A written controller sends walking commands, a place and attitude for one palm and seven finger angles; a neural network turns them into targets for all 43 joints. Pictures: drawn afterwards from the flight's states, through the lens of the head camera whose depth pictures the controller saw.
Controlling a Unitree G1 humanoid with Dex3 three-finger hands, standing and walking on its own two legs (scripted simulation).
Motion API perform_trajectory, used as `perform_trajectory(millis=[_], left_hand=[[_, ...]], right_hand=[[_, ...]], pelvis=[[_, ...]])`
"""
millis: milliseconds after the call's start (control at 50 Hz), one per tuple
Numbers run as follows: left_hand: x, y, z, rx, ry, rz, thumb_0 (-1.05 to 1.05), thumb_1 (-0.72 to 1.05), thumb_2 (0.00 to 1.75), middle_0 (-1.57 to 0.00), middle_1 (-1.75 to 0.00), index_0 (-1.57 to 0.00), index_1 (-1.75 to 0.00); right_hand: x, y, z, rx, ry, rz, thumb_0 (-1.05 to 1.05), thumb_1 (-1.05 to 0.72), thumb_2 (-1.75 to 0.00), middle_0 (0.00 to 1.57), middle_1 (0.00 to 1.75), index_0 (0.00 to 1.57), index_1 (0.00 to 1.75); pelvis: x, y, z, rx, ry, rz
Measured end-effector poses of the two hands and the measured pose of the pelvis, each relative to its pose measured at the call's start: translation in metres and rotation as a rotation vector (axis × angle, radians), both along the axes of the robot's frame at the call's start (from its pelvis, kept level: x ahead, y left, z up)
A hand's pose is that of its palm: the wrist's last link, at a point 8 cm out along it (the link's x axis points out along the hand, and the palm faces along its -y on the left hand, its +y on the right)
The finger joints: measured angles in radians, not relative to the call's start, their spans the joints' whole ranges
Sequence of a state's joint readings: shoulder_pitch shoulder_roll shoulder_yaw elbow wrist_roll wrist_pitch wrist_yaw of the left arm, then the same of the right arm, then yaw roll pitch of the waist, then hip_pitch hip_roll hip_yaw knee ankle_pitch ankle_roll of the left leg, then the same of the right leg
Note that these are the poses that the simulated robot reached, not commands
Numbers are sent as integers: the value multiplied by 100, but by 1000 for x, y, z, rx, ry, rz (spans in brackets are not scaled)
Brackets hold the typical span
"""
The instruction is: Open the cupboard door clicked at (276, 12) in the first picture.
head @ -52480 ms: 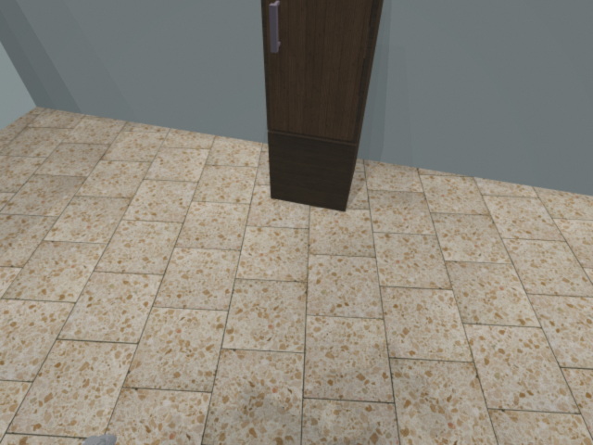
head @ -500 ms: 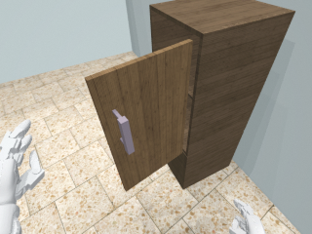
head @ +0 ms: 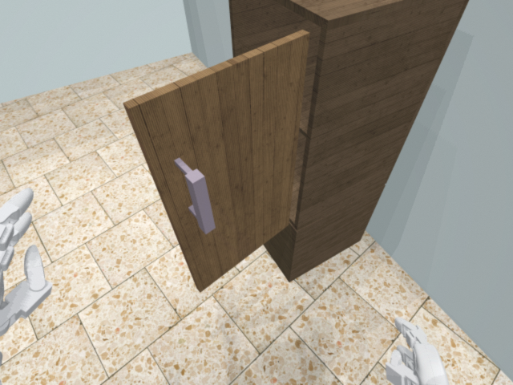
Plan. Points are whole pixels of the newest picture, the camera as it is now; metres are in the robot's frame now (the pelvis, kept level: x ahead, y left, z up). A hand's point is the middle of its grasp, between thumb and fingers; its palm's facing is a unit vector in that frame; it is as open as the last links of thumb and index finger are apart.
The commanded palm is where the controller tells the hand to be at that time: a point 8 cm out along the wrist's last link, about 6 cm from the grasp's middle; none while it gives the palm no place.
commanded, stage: step back with the hand held close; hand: left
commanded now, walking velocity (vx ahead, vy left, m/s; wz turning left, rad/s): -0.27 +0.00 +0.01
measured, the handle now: (194, 196) +0.40 +0.14 +0.06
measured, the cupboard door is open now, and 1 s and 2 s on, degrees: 100 100 100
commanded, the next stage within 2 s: stop stepping back and stand still in 0.88 s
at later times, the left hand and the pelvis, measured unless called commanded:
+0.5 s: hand out of the picture +0.11 +0.28 +0.15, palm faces +0.45 -0.76 -0.47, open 7.4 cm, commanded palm +0.05 +0.32 +0.17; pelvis -0.08 +0.01 -0.02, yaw +2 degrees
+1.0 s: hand out of the picture +0.04 +0.26 +0.16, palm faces +0.31 -0.85 -0.43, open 7.4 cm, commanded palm -0.01 +0.30 +0.17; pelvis -0.18 +0.02 -0.02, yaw -6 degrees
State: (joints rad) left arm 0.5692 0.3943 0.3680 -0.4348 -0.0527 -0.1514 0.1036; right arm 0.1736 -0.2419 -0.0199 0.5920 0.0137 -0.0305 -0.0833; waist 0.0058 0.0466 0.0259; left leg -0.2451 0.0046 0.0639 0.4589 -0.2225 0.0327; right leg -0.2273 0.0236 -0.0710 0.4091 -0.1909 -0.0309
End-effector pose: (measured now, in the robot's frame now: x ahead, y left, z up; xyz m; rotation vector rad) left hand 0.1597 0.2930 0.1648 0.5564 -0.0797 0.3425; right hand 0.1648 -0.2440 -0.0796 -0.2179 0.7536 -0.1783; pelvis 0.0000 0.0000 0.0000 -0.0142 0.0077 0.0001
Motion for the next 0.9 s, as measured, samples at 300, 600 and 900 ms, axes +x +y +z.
perform_trajectory(millis=[300,600,900], left_hand=[[-50,25,7,70,-121,-4,2,89,90,-22,-30,-21,-30],[-99,24,0,18,-231,-21,2,88,90,-22,-30,-21,-30],[-143,30,17,-19,-250,-53,2,89,90,-21,-30,-21,-30]], right_hand=[[-40,32,5,-23,-56,45,1,-90,-89,20,30,20,30],[-89,33,-4,-60,-8,65,1,-90,-89,20,30,20,30],[-145,56,17,-15,-61,85,1,-90,-89,20,30,20,30]], pelvis=[[-47,19,-12,1,-12,19],[-93,22,-22,-23,-27,46],[-149,23,-3,-71,57,-21]])
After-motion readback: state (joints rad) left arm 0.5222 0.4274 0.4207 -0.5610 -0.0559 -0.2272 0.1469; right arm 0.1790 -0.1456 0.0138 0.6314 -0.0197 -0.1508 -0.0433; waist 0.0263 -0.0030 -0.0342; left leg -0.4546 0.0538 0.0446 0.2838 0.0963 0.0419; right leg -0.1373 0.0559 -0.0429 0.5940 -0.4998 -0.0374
